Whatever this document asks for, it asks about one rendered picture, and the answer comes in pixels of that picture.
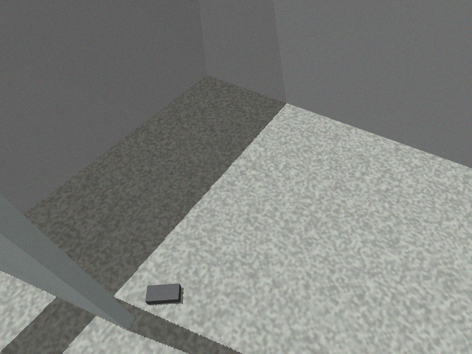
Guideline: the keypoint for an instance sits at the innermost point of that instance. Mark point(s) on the small box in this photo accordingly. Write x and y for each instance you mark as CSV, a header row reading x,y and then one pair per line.
x,y
160,294

